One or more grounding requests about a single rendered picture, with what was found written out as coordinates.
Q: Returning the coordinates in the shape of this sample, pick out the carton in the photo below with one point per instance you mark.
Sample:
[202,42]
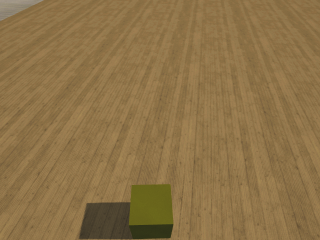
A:
[151,212]

